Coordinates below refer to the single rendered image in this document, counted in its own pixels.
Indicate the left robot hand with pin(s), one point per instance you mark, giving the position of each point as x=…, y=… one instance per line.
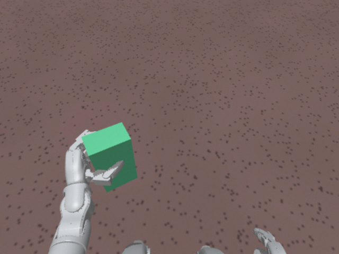
x=78, y=169

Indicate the carton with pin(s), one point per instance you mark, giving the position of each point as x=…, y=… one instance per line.
x=108, y=146

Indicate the left robot arm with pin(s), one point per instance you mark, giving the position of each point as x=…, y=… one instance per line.
x=74, y=230

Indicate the right robot hand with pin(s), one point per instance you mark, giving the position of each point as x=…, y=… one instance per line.
x=269, y=242

